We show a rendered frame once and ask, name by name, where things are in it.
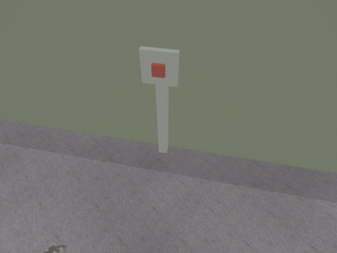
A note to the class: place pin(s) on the panel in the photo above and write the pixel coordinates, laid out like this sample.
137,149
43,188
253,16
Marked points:
170,58

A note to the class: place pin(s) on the button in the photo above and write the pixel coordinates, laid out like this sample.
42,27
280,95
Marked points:
158,70

